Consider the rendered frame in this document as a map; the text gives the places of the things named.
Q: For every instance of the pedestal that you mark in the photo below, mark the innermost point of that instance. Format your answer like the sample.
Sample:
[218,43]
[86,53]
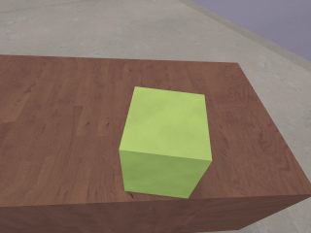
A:
[61,123]

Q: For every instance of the carton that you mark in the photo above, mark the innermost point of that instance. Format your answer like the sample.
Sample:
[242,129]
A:
[165,145]

